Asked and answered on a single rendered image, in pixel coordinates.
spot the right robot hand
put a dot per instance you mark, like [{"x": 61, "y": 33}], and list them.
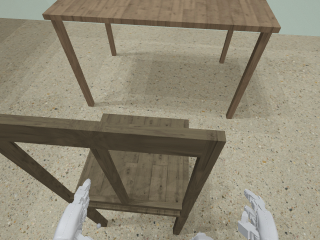
[{"x": 262, "y": 226}]

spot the left robot hand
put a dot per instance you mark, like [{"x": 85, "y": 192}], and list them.
[{"x": 74, "y": 216}]

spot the table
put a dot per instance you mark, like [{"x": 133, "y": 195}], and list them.
[{"x": 230, "y": 15}]

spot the robot right shin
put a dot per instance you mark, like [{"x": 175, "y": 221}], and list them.
[{"x": 200, "y": 233}]

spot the chair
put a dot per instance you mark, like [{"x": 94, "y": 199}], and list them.
[{"x": 136, "y": 164}]

